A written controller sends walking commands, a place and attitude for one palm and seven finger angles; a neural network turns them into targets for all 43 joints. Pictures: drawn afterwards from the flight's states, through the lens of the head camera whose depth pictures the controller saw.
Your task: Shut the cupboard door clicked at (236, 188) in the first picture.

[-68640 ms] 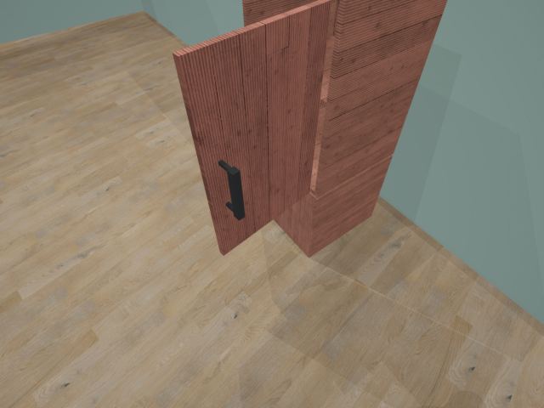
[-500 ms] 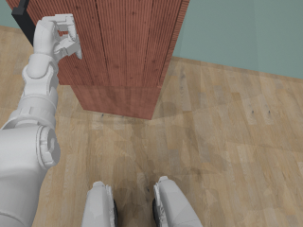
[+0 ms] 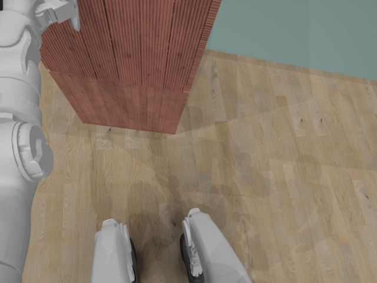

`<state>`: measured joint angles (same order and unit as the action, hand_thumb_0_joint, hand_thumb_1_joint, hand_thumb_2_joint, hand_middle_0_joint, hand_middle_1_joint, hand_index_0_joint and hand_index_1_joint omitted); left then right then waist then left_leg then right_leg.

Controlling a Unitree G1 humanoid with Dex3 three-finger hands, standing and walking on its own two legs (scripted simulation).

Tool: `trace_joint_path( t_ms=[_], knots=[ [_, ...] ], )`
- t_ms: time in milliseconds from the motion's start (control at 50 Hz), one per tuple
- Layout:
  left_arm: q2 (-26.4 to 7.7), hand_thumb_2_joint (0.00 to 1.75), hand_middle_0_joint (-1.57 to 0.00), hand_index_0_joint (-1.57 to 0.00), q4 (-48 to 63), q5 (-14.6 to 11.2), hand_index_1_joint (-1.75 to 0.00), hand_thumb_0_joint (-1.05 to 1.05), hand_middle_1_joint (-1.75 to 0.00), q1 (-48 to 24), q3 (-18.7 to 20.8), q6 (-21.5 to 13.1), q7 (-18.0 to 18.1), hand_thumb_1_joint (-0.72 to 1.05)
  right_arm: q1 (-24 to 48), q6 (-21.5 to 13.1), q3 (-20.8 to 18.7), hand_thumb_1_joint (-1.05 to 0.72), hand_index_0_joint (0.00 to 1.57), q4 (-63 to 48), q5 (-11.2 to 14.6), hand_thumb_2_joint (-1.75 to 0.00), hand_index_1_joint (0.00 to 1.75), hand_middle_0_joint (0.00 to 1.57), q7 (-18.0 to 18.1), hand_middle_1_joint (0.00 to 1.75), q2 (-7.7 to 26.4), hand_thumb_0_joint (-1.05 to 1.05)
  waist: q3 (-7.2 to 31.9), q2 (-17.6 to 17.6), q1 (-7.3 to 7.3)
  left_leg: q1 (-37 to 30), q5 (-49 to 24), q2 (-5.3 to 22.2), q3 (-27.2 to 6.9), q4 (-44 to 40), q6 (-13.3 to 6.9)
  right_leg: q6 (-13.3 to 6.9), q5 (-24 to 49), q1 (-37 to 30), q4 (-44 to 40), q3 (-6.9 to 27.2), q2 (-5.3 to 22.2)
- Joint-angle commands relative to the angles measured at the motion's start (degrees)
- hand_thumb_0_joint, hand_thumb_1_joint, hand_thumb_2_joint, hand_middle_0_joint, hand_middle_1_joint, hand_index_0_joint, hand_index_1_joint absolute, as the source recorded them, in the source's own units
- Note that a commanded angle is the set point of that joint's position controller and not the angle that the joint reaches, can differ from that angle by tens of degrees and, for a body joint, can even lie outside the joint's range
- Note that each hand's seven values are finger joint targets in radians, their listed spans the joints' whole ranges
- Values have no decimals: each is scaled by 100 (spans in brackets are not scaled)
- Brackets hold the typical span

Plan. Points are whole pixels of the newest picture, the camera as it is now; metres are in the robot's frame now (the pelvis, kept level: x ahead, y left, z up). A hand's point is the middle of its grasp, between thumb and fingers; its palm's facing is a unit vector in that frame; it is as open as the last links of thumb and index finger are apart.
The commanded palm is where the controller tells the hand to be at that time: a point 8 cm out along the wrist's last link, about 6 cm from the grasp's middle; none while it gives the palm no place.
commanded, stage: pull the fist back off the door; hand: left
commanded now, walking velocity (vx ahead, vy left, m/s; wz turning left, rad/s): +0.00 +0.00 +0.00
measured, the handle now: out of the picture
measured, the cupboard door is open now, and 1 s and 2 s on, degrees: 0 0 0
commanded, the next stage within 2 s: draw the hand back to the body in 0.98 s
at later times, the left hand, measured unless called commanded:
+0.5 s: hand (93, 6) +0.60 +0.08 +0.10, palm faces +0.19 -0.98 -0.05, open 3.1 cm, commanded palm +0.56 +0.11 +0.09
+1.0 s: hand (91, 48) +0.51 +0.09 +0.10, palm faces +0.21 -0.98 +0.01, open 3.1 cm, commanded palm +0.48 +0.13 +0.09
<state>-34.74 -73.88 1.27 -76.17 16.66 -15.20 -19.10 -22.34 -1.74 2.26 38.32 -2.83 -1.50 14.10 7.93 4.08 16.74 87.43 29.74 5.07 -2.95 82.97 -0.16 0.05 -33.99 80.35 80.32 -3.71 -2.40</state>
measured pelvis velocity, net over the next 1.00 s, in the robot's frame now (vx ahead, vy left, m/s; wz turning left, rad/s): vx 0.03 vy -0.02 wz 0.06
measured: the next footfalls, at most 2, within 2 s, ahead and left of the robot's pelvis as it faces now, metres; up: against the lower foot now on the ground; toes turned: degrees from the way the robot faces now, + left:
none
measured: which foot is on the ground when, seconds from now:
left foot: down 0.00-1.00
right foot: down 0.00-1.00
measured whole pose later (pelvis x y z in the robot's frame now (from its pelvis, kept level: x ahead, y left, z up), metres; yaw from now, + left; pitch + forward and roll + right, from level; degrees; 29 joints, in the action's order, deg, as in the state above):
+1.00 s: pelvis +0.03 -0.02 +0.05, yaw +4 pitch +27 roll -2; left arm -6.8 -59.4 2.7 -45.5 12.3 -33.5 16.4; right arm -18.5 1.2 -3.5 37.6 -6.3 -6.0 13.9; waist 10.5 2.1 8.9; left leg 68.8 28.2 3.4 -1.2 70.3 1.4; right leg -1.0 -33.8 63.2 70.4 -2.5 -0.8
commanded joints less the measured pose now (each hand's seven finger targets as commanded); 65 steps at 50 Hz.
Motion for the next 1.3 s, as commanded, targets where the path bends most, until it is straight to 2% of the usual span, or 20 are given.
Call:
trace_joint_path(
  t_ms=[0,80,100,140,180,240,280,340,460,540,640,760,840,960,1080,1140,1160,1180,1260,1280],
  knots=[
    [-734,90,-130,-130,1192,-62,-150,0,-150,-3567,-31,-248,42,90,-1425,-84,-396,-90,20,14,8,-90,30,20,83,30,1206,0,3522,1266,510,-3815,-2099,-202,-333,-433,-278,-218,1722,-490,-1107,43,-201],
    [-323,90,-130,-130,1136,-30,-150,0,-150,-3961,-342,-201,40,90,-1410,-177,-402,-90,20,114,-22,-90,30,20,98,30,1206,0,3419,1496,696,-4018,-1975,-191,-413,-391,-268,-247,1543,-23,-1086,-19,-216],
    [-521,90,-130,-130,1335,-484,-150,0,-150,-3786,814,-134,1131,90,-1656,-206,-311,-90,20,-97,-163,-90,30,20,70,30,1101,0,3558,1543,221,-3868,-1901,-107,-496,-577,-198,-199,1499,-336,-1092,-23,-162],
    [70,90,-130,-130,1043,-280,-150,0,-150,-3189,529,-89,1987,90,-1546,-225,-367,-90,20,-105,-223,-90,30,20,-102,30,1061,0,3643,1551,211,-4061,-1827,-85,-623,-744,-107,-164,1385,-145,-996,-112,-157],
    [525,90,-130,-130,1177,-191,-150,0,-150,-3358,491,-150,2687,90,-1594,-178,-414,-90,20,-74,-355,-90,30,20,-213,30,1043,0,3448,1378,304,-3992,-1535,-97,-638,-831,-74,-103,1260,-92,-1053,-160,-142],
    [469,90,-130,-130,1566,474,-150,0,-150,-3607,538,-545,3903,90,-1572,-194,-464,-90,20,-11,-552,-90,30,20,-410,30,1013,0,3650,1552,278,-4102,-1493,-123,-626,-857,-25,-87,1190,-30,-1009,-165,-121],
    [526,90,-130,-130,1371,1063,-150,0,-150,-3521,183,-763,4223,90,-1545,-160,-522,-90,20,76,-604,-90,30,20,-564,30,1030,0,3621,1594,409,-4113,-1371,-125,-603,-855,-3,-111,1112,44,-1038,-166,-108],
    [456,90,-130,-130,1535,1347,-150,0,-150,-3472,-57,-1055,4129,90,-1549,-84,-605,-90,20,47,-602,-90,30,20,-645,30,1058,0,3870,1662,386,-4336,-1479,-171,-534,-966,3,-158,1188,-309,-1154,-108,-102],
    [293,90,-130,-130,749,577,-150,0,-150,-2372,469,-827,3609,90,-1396,78,-499,-90,20,-142,-389,-90,30,20,-512,30,1044,0,3422,748,109,-3463,-1059,-303,-206,-1272,-116,-98,1175,-1483,-1611,31,-131],
    [296,90,-130,-130,1263,398,-150,0,-150,-1834,767,-1219,3694,90,-1356,65,-506,-90,20,-252,-412,-90,30,20,-489,30,927,0,3474,464,-146,-3357,-1419,-314,-32,-1315,-143,-61,1627,-2021,-1685,144,-119],
    [959,90,-130,-130,1617,503,-150,0,-150,-898,346,-1802,3672,90,-1319,92,-640,-90,20,-209,-424,-90,30,20,-555,30,843,0,3395,233,-276,-3587,-1923,-358,142,-1342,-117,-57,2406,-2372,-1691,199,-94],
    [1787,90,-130,-130,2020,186,-150,0,-150,-90,-130,-1797,3450,90,-1187,259,-780,-90,20,-249,-315,-90,30,20,-530,30,813,0,3409,35,-408,-4013,-2234,-447,277,-1529,-86,-43,3054,-2859,-1867,204,-57],
    [2061,90,-130,-130,2828,18,-150,0,-150,61,-346,-2040,3470,90,-983,273,-814,-90,20,-275,-284,-90,30,20,-458,30,753,0,3466,133,-482,-4332,-2490,-476,307,-1569,-77,-37,3460,-3025,-1874,230,-19],
    [2205,90,-130,-130,2735,339,-150,0,-150,47,-680,-2443,3609,90,-715,305,-839,-90,20,-130,-336,-90,30,20,-400,30,705,0,3061,167,-377,-4452,-2427,-465,239,-1518,-59,-18,3272,-2614,-1803,232,37],
    [2090,90,-130,-130,1522,329,-150,0,-150,78,-481,-2073,3721,90,-476,434,-749,-90,20,-181,-291,-90,30,20,-324,30,726,0,2646,-245,-325,-3903,-1740,-516,255,-1597,-82,3,2642,-2522,-1939,250,50],
    [1378,90,-130,-130,2493,95,-150,0,-150,774,204,-2088,3656,90,-341,499,-722,-90,20,-578,-238,-90,30,20,-268,30,736,0,3759,143,-1012,-4474,-2260,-546,341,-1875,-26,-72,3168,-3488,-1905,316,49],
    [1442,90,-130,-130,2856,19,-150,0,-150,969,150,-2099,3576,90,-263,500,-701,-90,20,-661,-207,-90,30,20,-263,30,692,0,4018,323,-1101,-4710,-2495,-550,379,-1923,-10,-76,3423,-3696,-1917,317,62],
    [1473,90,-130,-130,3169,-64,-150,0,-150,1157,110,-2090,3495,90,-241,499,-694,-90,20,-720,-170,-90,30,20,-257,30,670,0,4048,164,-1137,-4789,-2602,-541,388,-1970,-19,-65,3600,-3890,-1982,321,51],
    [1741,90,-130,-130,4147,-185,-150,0,-150,2380,-328,-1828,3145,90,-200,486,-700,-90,20,-948,0,-90,30,20,-197,30,653,0,3546,-428,-1194,-4912,-2441,-502,474,-2441,-77,-6,3761,-4520,-2466,329,-4],
    [1975,90,-130,-130,4283,-275,-150,0,-150,2406,-592,-1693,3047,90,-180,476,-691,-90,20,-951,57,-90,30,20,-162,30,652,0,3188,-667,-1052,-4885,-2214,-502,482,-2572,-113,25,3624,-4546,-2652,312,-16]
  ],
)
